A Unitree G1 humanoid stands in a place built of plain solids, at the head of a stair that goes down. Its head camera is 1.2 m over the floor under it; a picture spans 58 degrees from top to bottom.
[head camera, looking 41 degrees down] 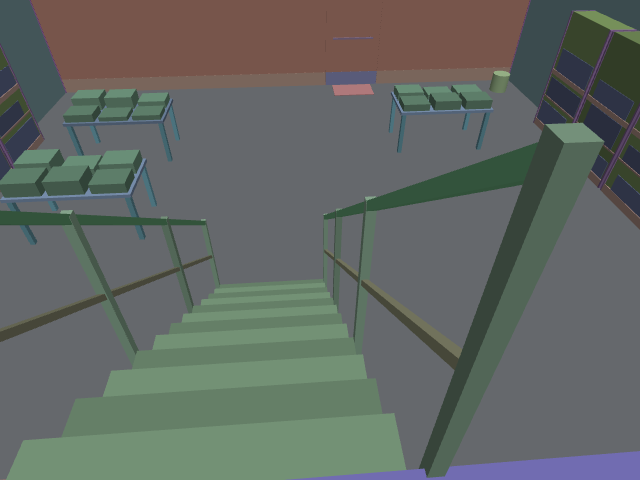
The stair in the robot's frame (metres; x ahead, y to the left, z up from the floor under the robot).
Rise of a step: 0.21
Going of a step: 0.26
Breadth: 1.22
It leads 4 degrees to the left of straight ahead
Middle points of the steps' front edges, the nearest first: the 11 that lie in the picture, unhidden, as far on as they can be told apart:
0.68 0.35 -0.21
0.94 0.37 -0.42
1.20 0.39 -0.64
1.46 0.41 -0.85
1.73 0.43 -1.06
1.99 0.45 -1.27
2.25 0.47 -1.48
2.51 0.49 -1.70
2.77 0.51 -1.91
3.03 0.53 -2.12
3.29 0.55 -2.33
